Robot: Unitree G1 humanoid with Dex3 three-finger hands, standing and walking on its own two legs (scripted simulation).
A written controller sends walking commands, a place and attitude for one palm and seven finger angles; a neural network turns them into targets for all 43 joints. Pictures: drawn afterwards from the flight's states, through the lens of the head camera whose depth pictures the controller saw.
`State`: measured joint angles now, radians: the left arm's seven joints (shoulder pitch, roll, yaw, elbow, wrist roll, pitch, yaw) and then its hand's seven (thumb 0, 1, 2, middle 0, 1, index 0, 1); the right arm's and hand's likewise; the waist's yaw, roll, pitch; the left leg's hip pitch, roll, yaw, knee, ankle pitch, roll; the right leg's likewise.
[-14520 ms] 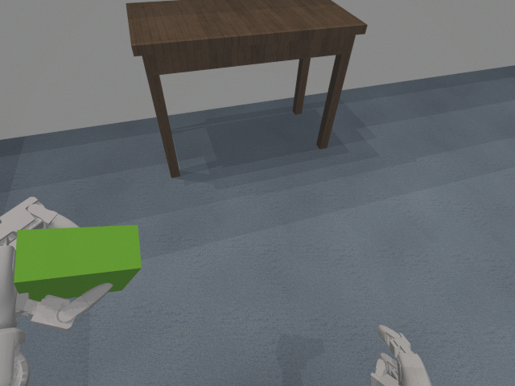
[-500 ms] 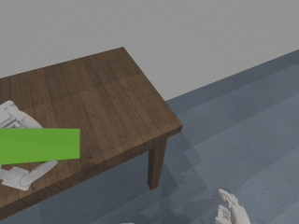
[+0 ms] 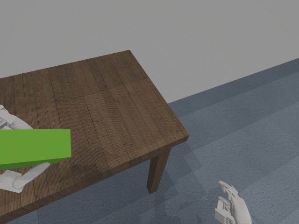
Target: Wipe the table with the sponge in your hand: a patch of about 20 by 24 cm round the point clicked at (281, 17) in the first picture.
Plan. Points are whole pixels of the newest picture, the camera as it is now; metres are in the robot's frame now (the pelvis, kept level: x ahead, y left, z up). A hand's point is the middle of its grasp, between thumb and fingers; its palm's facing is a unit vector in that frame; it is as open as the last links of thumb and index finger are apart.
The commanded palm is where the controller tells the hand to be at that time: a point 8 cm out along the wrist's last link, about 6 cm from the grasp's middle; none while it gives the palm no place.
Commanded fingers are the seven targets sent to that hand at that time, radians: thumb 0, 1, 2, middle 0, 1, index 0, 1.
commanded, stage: come to a stop and stand still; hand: left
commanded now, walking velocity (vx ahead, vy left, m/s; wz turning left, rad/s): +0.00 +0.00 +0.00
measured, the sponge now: (40, 149) +0.23 +0.22 +0.15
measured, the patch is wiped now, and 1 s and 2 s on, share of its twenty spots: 0.00 0.00 0.00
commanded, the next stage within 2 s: look again from close up in 0.06 s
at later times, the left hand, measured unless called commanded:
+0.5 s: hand (36, 175) +0.18 +0.22 +0.15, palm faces +0.16 -0.88 -0.45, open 9.4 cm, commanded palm +0.13 +0.28 +0.18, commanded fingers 0.00 0.10 1.30 -1.20 -1.60 -1.20 -1.60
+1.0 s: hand out of the picture +0.20 +0.27 +0.18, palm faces +0.41 -0.81 -0.42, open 9.4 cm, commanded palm +0.11 +0.27 +0.18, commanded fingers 0.00 0.10 1.30 -1.20 -1.60 -1.20 -1.60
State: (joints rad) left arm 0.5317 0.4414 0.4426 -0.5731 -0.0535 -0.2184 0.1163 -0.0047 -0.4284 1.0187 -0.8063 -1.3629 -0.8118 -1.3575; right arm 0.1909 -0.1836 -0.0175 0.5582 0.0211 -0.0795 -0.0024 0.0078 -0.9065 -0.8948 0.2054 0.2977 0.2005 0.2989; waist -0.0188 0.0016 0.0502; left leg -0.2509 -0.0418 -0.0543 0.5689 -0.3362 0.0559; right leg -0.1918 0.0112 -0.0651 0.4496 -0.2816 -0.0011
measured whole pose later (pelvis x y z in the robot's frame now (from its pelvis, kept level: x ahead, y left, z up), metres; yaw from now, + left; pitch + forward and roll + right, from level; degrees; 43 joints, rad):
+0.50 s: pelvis -0.05 +0.01 +0.00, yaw -3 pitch -1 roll -1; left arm 0.50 0.43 0.33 -0.48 -0.03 -0.25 0.03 -0.01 -0.43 1.02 -0.80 -1.37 -0.81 -1.36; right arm 0.20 -0.19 0.00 0.56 0.02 -0.09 0.02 0.01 -0.91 -0.89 0.21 0.30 0.20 0.30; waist -0.02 -0.04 0.05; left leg -0.25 -0.05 0.02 0.52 -0.26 0.06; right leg -0.25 0.00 0.01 0.49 -0.22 0.02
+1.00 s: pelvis -0.06 +0.00 +0.00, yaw -2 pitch +0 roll -1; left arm 0.17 0.49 0.44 -0.27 0.00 -0.29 0.05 -0.01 -0.43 1.02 -0.80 -1.37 -0.81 -1.37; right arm 0.21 -0.17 0.05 0.59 -0.01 -0.17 -0.01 0.01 -0.91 -0.89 0.21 0.30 0.20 0.30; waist 0.04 -0.06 0.05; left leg -0.28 -0.03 0.00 0.52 -0.23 0.05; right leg -0.26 0.01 -0.02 0.45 -0.19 0.00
